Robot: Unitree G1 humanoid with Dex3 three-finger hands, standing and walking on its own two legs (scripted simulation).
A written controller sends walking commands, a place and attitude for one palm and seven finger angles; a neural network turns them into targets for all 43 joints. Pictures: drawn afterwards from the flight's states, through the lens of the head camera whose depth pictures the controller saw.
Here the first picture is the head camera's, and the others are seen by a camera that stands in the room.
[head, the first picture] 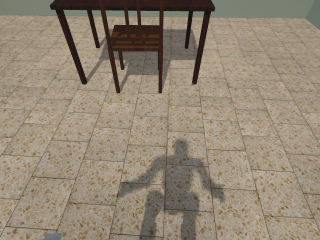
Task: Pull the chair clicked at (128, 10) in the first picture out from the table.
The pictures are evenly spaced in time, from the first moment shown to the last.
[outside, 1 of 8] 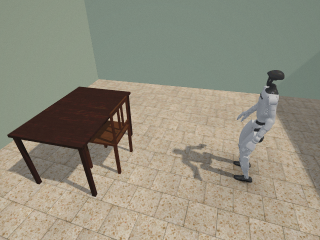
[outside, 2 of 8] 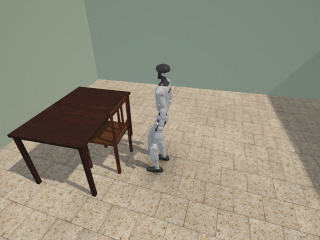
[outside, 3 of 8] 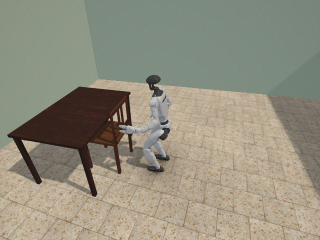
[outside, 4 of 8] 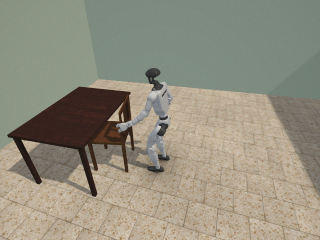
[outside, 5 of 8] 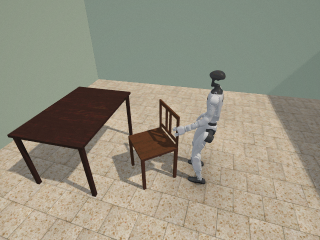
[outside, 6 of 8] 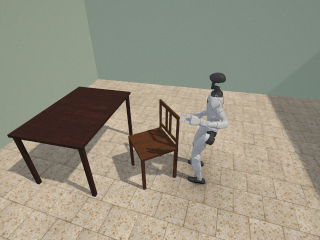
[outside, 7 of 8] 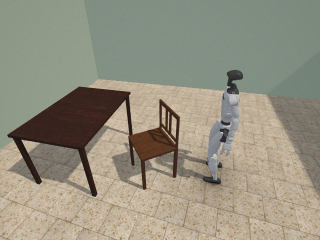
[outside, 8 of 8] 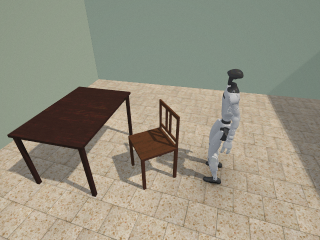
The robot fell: no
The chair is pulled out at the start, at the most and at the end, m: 0.00 0.59 0.59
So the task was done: yes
